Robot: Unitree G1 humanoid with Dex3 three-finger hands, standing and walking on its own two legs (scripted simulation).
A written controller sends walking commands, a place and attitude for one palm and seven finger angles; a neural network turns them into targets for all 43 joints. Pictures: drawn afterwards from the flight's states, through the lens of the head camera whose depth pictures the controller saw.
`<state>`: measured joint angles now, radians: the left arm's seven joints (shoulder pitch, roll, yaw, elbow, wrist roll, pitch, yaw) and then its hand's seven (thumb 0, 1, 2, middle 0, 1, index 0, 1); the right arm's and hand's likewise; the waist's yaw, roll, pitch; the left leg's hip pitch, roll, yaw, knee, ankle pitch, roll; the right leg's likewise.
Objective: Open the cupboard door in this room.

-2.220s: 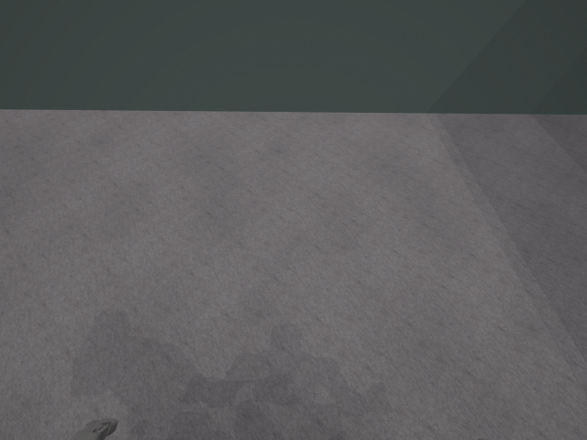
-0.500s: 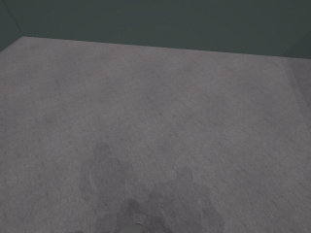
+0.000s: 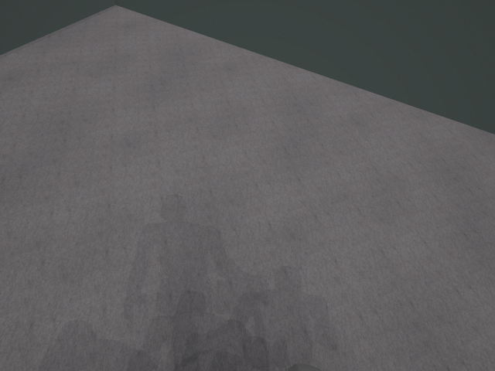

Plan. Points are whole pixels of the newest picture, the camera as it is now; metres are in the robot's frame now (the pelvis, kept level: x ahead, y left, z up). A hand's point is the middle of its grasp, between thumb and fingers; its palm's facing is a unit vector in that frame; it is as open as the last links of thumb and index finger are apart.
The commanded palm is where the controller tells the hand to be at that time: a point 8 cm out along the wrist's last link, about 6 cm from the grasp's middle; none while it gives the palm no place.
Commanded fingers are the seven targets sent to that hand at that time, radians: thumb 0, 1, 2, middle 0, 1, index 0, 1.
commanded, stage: turn or walk to find it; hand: left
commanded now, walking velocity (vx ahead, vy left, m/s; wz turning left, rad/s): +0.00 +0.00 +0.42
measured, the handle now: out of the picture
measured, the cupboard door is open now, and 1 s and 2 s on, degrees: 0 0 0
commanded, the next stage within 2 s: none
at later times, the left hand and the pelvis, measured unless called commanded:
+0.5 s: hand out of the picture +0.01 +0.15 -0.15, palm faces +0.24 -0.94 -0.26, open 7.4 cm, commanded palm none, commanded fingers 0.00 0.90 0.90 -0.20 -0.30 -0.20 -0.30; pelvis -0.03 -0.05 +0.00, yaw +14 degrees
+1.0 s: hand out of the picture -0.12 +0.22 -0.18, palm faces +0.48 -0.85 -0.23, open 7.4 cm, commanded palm none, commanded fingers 0.00 0.90 0.90 -0.20 -0.30 -0.20 -0.30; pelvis -0.07 +0.01 +0.00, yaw +25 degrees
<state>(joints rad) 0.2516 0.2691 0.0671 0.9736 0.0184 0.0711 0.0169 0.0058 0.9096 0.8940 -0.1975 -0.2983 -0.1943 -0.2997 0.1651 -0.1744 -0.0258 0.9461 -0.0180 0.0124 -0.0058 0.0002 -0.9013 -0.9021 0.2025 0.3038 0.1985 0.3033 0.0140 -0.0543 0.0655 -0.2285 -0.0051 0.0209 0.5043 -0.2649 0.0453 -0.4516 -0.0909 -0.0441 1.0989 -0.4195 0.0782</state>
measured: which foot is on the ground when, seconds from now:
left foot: down 0.00-0.32, up 0.34-0.74, down 0.76-1.00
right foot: up 0.00-0.28, down 0.30-0.78, up 0.80-1.00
